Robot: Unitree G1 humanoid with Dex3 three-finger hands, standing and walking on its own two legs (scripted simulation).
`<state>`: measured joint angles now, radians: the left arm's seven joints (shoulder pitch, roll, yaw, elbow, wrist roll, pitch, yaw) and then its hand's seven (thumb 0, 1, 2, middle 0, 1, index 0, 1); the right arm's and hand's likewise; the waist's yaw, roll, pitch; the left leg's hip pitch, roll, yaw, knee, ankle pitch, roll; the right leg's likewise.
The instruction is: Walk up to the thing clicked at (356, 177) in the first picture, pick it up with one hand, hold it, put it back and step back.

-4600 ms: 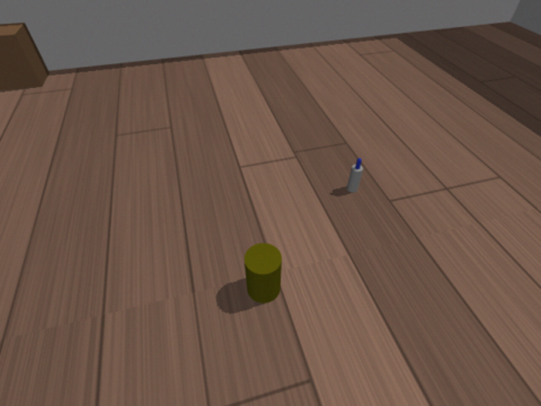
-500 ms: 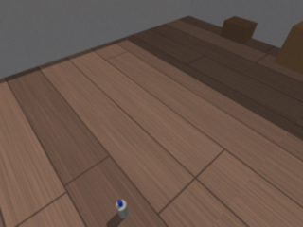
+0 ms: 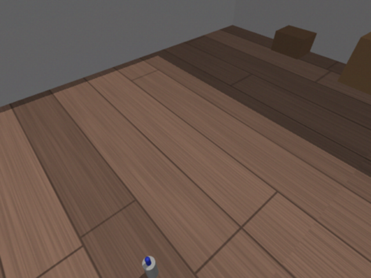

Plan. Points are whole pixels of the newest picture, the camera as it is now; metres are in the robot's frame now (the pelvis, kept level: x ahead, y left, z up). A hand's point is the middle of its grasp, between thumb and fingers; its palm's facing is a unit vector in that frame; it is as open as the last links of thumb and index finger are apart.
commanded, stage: walk up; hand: left
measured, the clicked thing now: (149, 266) +0.36 +0.20 -0.67
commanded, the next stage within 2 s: stand in 0.78 s
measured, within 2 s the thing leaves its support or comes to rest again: neither
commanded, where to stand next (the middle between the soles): +0.03 -0.01 m, yaw +0 degrees
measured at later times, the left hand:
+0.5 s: hand out of the picture +0.10 +0.24 -0.15, palm faces -0.03 -0.94 -0.34, open 7.4 cm
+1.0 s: hand out of the picture +0.11 +0.24 -0.15, palm faces -0.02 -0.94 -0.34, open 7.4 cm
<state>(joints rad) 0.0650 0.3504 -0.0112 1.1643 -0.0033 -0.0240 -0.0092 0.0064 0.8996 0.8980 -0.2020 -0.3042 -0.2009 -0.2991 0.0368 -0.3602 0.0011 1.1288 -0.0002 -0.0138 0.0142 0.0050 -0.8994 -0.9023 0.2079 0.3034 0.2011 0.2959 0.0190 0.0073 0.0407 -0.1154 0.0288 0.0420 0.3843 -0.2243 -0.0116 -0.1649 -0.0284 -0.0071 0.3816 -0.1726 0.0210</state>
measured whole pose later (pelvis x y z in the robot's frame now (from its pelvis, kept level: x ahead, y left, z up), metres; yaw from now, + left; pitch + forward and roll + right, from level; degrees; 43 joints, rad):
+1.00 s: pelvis +0.01 -0.01 +0.00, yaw -1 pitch -2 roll +0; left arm 0.06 0.35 0.00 1.14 0.00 -0.01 -0.01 0.01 0.90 0.90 -0.20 -0.30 -0.20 -0.30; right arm 0.08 -0.35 0.00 1.14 -0.01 -0.01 0.01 0.01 -0.90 -0.90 0.21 0.30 0.20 0.30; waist -0.01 0.01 0.05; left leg -0.06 0.04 0.05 0.29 -0.19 -0.03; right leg -0.13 -0.01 0.00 0.32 -0.15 0.01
